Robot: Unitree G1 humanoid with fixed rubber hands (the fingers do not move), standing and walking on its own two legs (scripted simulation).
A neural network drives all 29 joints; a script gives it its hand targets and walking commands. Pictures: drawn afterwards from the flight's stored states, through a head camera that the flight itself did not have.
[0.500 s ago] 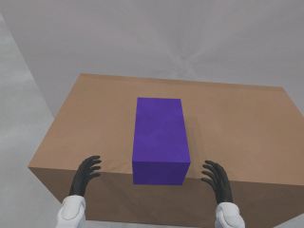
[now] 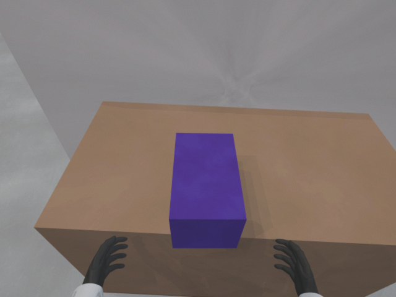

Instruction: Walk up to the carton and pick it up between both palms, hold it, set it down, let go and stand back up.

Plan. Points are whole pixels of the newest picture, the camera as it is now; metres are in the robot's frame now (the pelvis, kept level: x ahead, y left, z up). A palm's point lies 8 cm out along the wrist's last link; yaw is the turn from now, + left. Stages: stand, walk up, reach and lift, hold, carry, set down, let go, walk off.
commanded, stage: set down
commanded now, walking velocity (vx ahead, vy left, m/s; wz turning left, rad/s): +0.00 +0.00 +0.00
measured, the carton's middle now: (204, 187) +0.40 +0.02 -0.05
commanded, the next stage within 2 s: let go in 0.58 s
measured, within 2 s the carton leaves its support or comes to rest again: neither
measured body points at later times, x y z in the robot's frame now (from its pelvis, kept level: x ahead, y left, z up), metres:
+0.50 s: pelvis -0.01 +0.00 +0.00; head -0.02 +0.00 +0.45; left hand +0.16 +0.23 -0.08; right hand +0.16 -0.22 -0.08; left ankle +0.00 +0.12 -0.74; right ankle -0.04 -0.10 -0.74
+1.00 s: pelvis +0.00 +0.00 +0.00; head +0.00 +0.01 +0.45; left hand +0.17 +0.23 -0.09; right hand +0.16 -0.23 -0.08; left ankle +0.00 +0.12 -0.74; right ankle -0.04 -0.10 -0.74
